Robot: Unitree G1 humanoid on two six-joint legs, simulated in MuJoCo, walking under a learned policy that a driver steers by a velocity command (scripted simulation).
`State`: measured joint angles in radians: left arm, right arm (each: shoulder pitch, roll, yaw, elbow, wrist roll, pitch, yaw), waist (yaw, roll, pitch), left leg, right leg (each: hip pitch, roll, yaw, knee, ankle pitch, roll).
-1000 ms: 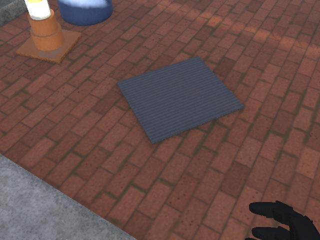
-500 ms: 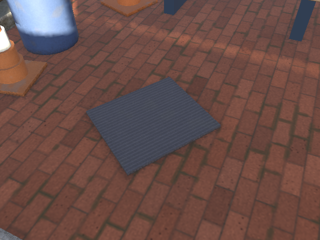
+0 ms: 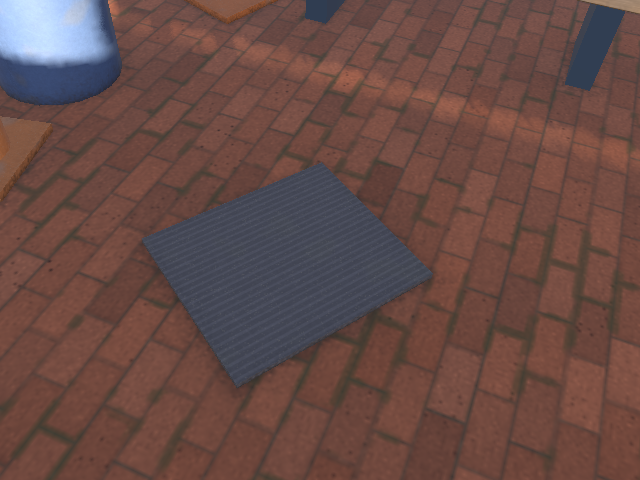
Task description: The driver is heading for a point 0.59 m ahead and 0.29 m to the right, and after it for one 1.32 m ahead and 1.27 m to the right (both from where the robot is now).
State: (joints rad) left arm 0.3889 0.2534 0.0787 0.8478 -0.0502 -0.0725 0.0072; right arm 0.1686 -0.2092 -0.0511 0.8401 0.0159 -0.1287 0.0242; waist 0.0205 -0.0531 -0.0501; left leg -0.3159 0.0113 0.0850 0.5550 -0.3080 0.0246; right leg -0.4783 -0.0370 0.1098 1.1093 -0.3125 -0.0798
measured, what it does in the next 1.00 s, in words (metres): goes down, turning right: right foot 0.13 m lower, then left foot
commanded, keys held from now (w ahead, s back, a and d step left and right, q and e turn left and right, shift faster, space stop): w+e+shift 0.02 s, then e+shift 0.86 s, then w+e+shift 0.12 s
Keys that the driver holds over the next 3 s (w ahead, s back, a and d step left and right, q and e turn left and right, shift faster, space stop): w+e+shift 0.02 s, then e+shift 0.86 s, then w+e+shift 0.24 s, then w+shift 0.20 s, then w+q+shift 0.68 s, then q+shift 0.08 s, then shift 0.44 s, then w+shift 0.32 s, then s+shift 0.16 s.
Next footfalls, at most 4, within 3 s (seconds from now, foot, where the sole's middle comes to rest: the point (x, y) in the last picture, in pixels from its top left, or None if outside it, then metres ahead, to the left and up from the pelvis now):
0.36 right None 0.36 -0.10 -0.90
0.76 left None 0.54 0.04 -0.90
1.30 right None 0.27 -0.12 -0.90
1.74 left None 0.57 -0.48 -0.90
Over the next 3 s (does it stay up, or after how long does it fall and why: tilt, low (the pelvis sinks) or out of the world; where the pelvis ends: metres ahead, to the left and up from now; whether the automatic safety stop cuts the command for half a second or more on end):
stays up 0.78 -0.88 -0.12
